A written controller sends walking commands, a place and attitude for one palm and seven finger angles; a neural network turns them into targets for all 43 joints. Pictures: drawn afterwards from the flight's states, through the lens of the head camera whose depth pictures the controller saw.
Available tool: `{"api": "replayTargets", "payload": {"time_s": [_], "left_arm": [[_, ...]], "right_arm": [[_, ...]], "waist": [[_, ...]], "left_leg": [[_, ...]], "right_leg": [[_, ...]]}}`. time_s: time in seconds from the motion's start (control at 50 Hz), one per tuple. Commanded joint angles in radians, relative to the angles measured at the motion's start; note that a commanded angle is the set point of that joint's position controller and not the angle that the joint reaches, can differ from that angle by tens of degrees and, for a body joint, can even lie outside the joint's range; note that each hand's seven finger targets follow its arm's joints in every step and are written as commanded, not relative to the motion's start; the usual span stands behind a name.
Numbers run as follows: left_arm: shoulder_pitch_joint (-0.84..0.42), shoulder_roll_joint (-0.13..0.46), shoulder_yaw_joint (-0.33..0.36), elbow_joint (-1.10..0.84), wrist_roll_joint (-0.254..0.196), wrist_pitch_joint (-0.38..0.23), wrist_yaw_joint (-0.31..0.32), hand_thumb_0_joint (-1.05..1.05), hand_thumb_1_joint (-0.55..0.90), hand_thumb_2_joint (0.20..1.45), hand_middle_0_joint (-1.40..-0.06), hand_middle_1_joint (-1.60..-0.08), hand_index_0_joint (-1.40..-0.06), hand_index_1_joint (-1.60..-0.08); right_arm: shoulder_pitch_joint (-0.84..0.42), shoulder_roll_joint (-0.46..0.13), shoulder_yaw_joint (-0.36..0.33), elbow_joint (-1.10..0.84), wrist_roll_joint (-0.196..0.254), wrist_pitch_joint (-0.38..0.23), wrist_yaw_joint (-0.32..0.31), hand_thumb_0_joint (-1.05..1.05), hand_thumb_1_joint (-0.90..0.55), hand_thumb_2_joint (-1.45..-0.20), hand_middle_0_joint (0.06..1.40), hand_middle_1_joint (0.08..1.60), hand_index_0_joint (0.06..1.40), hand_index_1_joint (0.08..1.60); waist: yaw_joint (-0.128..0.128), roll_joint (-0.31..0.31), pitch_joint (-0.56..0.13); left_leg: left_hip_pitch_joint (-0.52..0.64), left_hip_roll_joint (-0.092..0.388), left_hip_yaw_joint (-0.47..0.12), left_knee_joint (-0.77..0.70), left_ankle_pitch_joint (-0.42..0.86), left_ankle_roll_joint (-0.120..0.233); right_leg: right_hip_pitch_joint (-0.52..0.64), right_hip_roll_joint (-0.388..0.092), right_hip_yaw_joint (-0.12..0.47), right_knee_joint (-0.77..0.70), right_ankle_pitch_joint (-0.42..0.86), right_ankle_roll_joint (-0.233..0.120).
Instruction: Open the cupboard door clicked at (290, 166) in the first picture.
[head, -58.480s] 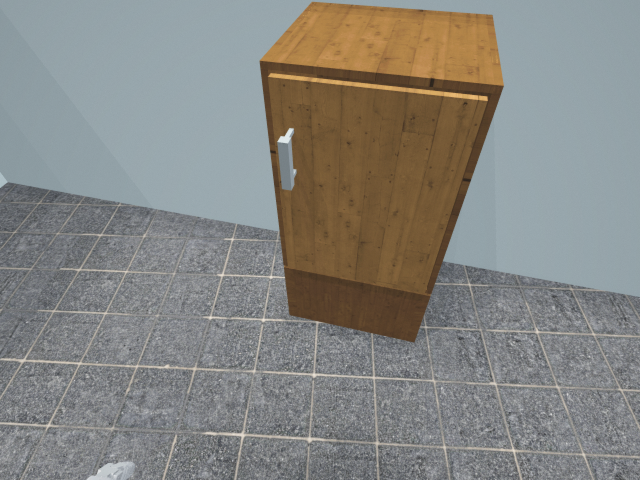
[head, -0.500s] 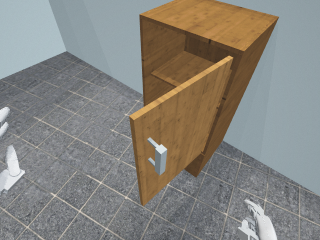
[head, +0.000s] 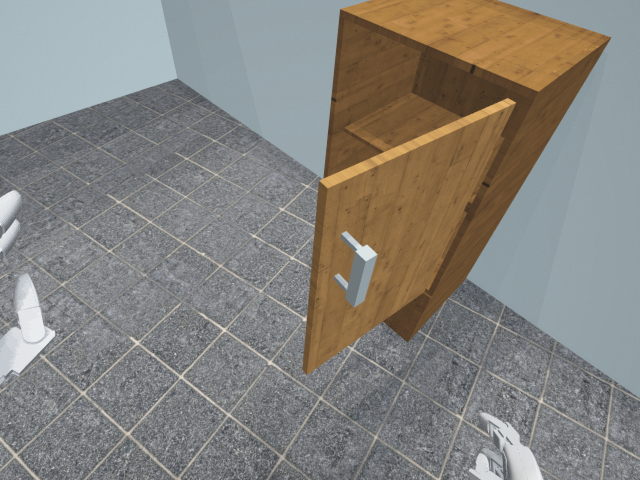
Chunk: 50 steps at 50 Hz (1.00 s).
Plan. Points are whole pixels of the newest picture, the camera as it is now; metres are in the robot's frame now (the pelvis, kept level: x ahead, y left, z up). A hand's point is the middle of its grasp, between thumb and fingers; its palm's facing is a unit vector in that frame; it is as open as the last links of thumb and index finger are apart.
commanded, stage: step back with the hand held close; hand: left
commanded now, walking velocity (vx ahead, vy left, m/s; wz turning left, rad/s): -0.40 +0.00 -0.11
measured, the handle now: (351, 269) +0.43 -0.02 -0.02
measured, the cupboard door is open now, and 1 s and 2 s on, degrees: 82 82 82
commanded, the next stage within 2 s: stop stepping back and stand still in 0.38 s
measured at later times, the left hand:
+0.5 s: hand out of the picture +0.09 +0.21 +0.19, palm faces +0.18 -0.83 -0.53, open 7.4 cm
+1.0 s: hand out of the picture -0.03 +0.22 +0.20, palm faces +0.25 -0.81 -0.53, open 7.4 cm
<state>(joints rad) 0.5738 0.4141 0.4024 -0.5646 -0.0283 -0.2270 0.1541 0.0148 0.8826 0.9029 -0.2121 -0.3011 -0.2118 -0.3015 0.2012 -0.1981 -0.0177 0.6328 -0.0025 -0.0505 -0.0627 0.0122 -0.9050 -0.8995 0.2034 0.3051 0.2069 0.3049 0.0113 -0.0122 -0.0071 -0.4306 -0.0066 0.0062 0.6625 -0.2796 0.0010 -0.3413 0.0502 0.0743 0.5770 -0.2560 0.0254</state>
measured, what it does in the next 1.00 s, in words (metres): walks backwards: right foot, then left foot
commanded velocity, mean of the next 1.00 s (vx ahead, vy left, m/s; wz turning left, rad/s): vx -0.04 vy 0.02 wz -0.01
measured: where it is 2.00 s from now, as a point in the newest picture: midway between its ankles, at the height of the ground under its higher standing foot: outside the picture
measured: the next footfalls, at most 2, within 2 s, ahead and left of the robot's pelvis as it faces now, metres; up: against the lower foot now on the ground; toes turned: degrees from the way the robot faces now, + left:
right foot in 0.46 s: -0.25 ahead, -0.09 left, +0.00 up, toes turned -11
left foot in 0.66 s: -0.08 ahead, +0.07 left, +0.00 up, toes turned -8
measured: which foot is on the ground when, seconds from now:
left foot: down 0.00-0.48, up 0.50-0.64, down 0.66-0.90, up 0.92-1.00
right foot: down 0.00-0.02, up 0.04-0.44, down 0.46-1.00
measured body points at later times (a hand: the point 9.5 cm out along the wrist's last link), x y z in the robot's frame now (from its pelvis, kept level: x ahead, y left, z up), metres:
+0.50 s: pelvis -0.16 +0.00 +0.00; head -0.10 +0.02 +0.44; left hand +0.07 +0.25 +0.21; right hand -0.01 -0.25 -0.08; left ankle +0.05 +0.08 -0.72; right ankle -0.30 -0.08 -0.73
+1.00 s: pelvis -0.25 +0.00 +0.01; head -0.26 +0.01 +0.46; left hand -0.05 +0.27 +0.23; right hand -0.14 -0.25 -0.07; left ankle -0.18 +0.10 -0.67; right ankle -0.29 -0.08 -0.72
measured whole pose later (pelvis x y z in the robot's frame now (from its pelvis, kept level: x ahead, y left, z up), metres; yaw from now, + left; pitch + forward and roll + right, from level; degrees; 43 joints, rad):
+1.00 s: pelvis -0.25 +0.00 +0.01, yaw -10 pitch +0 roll +0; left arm 0.67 0.48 0.46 -0.57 -0.04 -0.25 0.13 0.02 0.88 0.90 -0.22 -0.30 -0.21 -0.30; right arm 0.27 -0.18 0.00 0.64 -0.01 -0.10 -0.06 0.01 -0.90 -0.90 0.20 0.30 0.21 0.30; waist 0.00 -0.03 -0.05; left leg -0.55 -0.03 0.01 0.98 -0.33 -0.01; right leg -0.19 0.03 -0.04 0.49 -0.31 -0.07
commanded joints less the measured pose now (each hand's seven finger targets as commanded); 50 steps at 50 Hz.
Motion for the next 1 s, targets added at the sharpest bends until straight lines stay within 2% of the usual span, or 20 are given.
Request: {"api": "replayTargets", "payload": {"time_s": [0.0,0.02,0.06,0.12,0.32,0.4,0.46,0.5,0.52,0.56,0.62,0.68,0.72,0.74,0.78,0.84,0.86,0.9,0.94,0.98], "left_arm": [[-0.157,0.239,0.178,-0.180,0.001,-0.058,0.031,0.000,0.900,0.900,-0.200,-0.300,-0.200,-0.300],[-0.132,0.224,0.184,-0.168,-0.004,-0.067,0.026,0.000,0.900,0.900,-0.200,-0.300,-0.200,-0.300],[-0.107,0.214,0.197,-0.181,-0.011,-0.076,0.016,0.000,0.900,0.900,-0.200,-0.300,-0.200,-0.300],[-0.078,0.161,0.146,-0.237,-0.025,-0.078,0.009,0.000,0.900,0.900,-0.200,-0.300,-0.200,-0.300],[-0.022,0.218,0.189,-0.302,-0.060,-0.059,0.001,0.000,0.900,0.900,-0.200,-0.300,-0.200,-0.300],[0.056,0.284,0.263,-0.294,-0.076,-0.086,-0.017,0.000,0.900,0.900,-0.200,-0.300,-0.200,-0.300],[0.013,0.352,0.298,-0.269,-0.078,-0.107,-0.006,0.000,0.900,0.900,-0.200,-0.300,-0.200,-0.300],[0.035,0.274,0.236,-0.170,-0.055,-0.075,-0.010,0.000,0.900,0.900,-0.200,-0.300,-0.200,-0.300],[0.087,0.251,0.244,-0.108,-0.047,-0.035,-0.005,0.000,0.900,0.900,-0.200,-0.300,-0.200,-0.300],[0.002,0.212,0.185,-0.057,-0.037,-0.003,0.004,0.000,0.900,0.900,-0.200,-0.300,-0.200,-0.300],[-0.148,0.179,0.108,0.012,-0.032,0.001,0.014,0.000,0.900,0.900,-0.200,-0.300,-0.200,-0.300],[-0.228,0.189,0.082,-0.048,-0.018,-0.016,0.020,0.000,0.900,0.900,-0.200,-0.300,-0.200,-0.300],[-0.197,0.203,0.087,-0.146,-0.017,-0.036,0.014,0.000,0.900,0.900,-0.200,-0.300,-0.200,-0.300],[-0.202,0.208,0.094,-0.179,-0.007,-0.038,0.011,0.000,0.900,0.900,-0.200,-0.300,-0.200,-0.300],[-0.122,0.222,0.145,-0.233,-0.010,-0.040,0.020,0.000,0.900,0.900,-0.200,-0.300,-0.200,-0.300],[0.066,0.238,0.204,-0.244,-0.022,-0.044,0.020,0.000,0.900,0.900,-0.200,-0.300,-0.200,-0.300],[0.104,0.240,0.219,-0.213,-0.022,-0.041,0.020,0.000,0.900,0.900,-0.200,-0.300,-0.200,-0.300],[0.072,0.240,0.230,-0.163,-0.027,-0.035,0.022,0.000,0.900,0.900,-0.200,-0.300,-0.200,-0.300],[0.015,0.195,0.203,-0.068,-0.029,-0.042,0.015,0.000,0.900,0.900,-0.200,-0.300,-0.200,-0.300],[-0.042,0.175,0.169,0.062,-0.021,-0.051,0.014,0.000,0.900,0.900,-0.200,-0.300,-0.200,-0.300]], "right_arm": [[-0.152,-0.150,-0.054,-0.161,-0.001,-0.052,-0.039,0.000,-0.900,-0.900,0.200,0.300,0.200,0.300],[-0.119,-0.125,-0.051,-0.159,-0.003,-0.066,-0.034,0.000,-0.900,-0.900,0.200,0.300,0.200,0.300],[-0.099,-0.133,-0.061,-0.152,-0.029,-0.091,-0.021,0.000,-0.900,-0.900,0.200,0.300,0.200,0.300],[-0.088,-0.135,-0.072,-0.141,-0.017,-0.112,0.001,0.000,-0.900,-0.900,0.200,0.300,0.200,0.300],[-0.091,-0.111,-0.041,-0.130,-0.031,-0.129,0.014,0.000,-0.900,-0.900,0.200,0.300,0.200,0.300],[-0.079,-0.101,-0.040,-0.145,-0.039,-0.088,0.026,0.000,-0.900,-0.900,0.200,0.300,0.200,0.300],[-0.129,-0.102,-0.018,-0.163,-0.013,-0.077,0.014,0.000,-0.900,-0.900,0.200,0.300,0.200,0.300],[-0.106,-0.120,-0.029,-0.153,0.008,-0.094,0.014,0.000,-0.900,-0.900,0.200,0.300,0.200,0.300],[-0.090,-0.092,-0.020,-0.137,0.011,-0.075,0.004,0.000,-0.900,-0.900,0.200,0.300,0.200,0.300],[-0.119,-0.089,0.001,-0.144,0.017,-0.064,-0.019,0.000,-0.900,-0.900,0.200,0.300,0.200,0.300],[-0.064,-0.136,-0.013,-0.105,0.018,-0.094,-0.038,0.000,-0.900,-0.900,0.200,0.300,0.200,0.300],[-0.036,-0.174,-0.029,-0.131,0.029,-0.119,-0.033,0.000,-0.900,-0.900,0.200,0.300,0.200,0.300],[-0.057,-0.136,-0.010,-0.128,0.000,-0.142,-0.023,0.000,-0.900,-0.900,0.200,0.300,0.200,0.300],[-0.076,-0.138,-0.013,-0.128,-0.009,-0.153,-0.019,0.000,-0.900,-0.900,0.200,0.300,0.200,0.300],[-0.080,-0.126,-0.016,-0.148,-0.007,-0.160,-0.010,0.000,-0.900,-0.900,0.200,0.300,0.200,0.300],[-0.080,-0.116,-0.024,-0.171,-0.006,-0.144,-0.002,0.000,-0.900,-0.900,0.200,0.300,0.200,0.300],[-0.078,-0.110,-0.029,-0.174,-0.008,-0.126,-0.001,0.000,-0.900,-0.900,0.200,0.300,0.200,0.300],[-0.070,-0.122,-0.050,-0.158,-0.005,-0.085,0.005,0.000,-0.900,-0.900,0.200,0.300,0.200,0.300],[-0.015,-0.134,-0.054,-0.115,-0.006,-0.086,-0.003,0.000,-0.900,-0.900,0.200,0.300,0.200,0.300],[-0.023,-0.114,-0.027,-0.121,0.000,-0.092,-0.011,0.000,-0.900,-0.900,0.200,0.300,0.200,0.300]], "waist": [[-0.021,0.196,-0.019],[-0.014,0.232,-0.095],[-0.020,0.261,-0.145],[-0.015,0.143,-0.171],[-0.011,0.320,-0.266],[0.001,0.229,-0.291],[0.019,-0.101,-0.144],[0.007,-0.218,-0.123],[-0.018,-0.168,-0.110],[-0.025,-0.100,-0.058],[-0.049,-0.051,-0.004],[-0.026,0.027,-0.064],[-0.024,0.230,-0.078],[-0.019,0.229,-0.040],[-0.004,0.246,-0.011],[0.004,0.231,-0.084],[0.001,0.169,-0.083],[0.004,-0.186,-0.026],[-0.044,-0.108,0.050],[-0.049,-0.028,0.035]], "left_leg": [[0.037,0.214,-0.191,-0.326,0.233,0.067],[-0.001,0.302,-0.233,-0.369,0.286,0.110],[-0.090,0.400,-0.332,-0.469,0.018,0.170],[0.133,0.344,-0.206,-0.367,0.242,0.161],[0.289,0.244,-0.099,-0.539,0.010,0.043],[0.323,0.168,0.020,-0.349,0.165,-0.031],[0.212,0.030,0.048,0.180,-0.094,-0.049],[-0.006,-0.019,-0.021,0.373,-0.126,-0.034],[-0.083,0.023,-0.005,0.292,-0.062,-0.020],[-0.002,0.011,0.053,0.106,0.011,-0.007],[0.240,0.006,0.048,-0.151,0.150,0.028],[0.364,0.153,-0.144,-0.197,0.527,0.111],[0.266,0.222,-0.341,-0.366,0.329,0.133],[0.099,0.238,-0.361,-0.493,-0.028,0.129],[-0.061,0.201,-0.281,-0.570,-0.363,0.103],[-0.105,0.097,-0.109,-0.429,-0.350,0.026],[-0.129,0.046,-0.051,-0.268,-0.332,-0.003],[-0.213,-0.036,0.007,0.366,-0.181,-0.024],[-0.310,0.028,-0.061,0.551,-0.058,-0.023],[-0.270,0.068,-0.029,0.456,-0.001,-0.019]], "right_leg": [[-0.007,-0.001,0.018,0.050,0.117,-0.007],[0.088,0.021,-0.009,0.203,-0.045,-0.006],[0.114,0.042,0.024,0.517,-0.239,-0.002],[-0.043,0.019,0.003,0.493,-0.240,0.001],[0.116,0.068,-0.163,0.048,-0.315,-0.033],[0.195,-0.017,-0.123,-0.334,-0.057,-0.059],[-0.110,-0.344,0.108,-0.414,0.144,-0.117],[-0.007,-0.309,0.091,-0.278,0.432,-0.103],[0.119,-0.268,-0.019,-0.190,0.587,-0.083],[0.155,-0.228,-0.025,-0.174,0.646,-0.097],[0.066,-0.191,-0.045,-0.124,0.513,-0.022],[0.033,-0.068,-0.050,0.004,0.249,0.057],[0.041,-0.037,-0.057,0.109,-0.185,0.009],[0.137,-0.031,-0.045,0.186,-0.277,-0.005],[0.250,-0.020,-0.100,0.090,-0.256,-0.034],[0.387,-0.014,-0.148,-0.123,-0.212,-0.057],[0.365,-0.059,-0.081,-0.201,-0.273,-0.090],[0.097,-0.410,0.477,-0.475,-0.613,-0.254],[0.056,-0.389,0.377,-0.442,-0.395,-0.242],[0.083,-0.312,0.220,-0.391,-0.286,-0.199]]}}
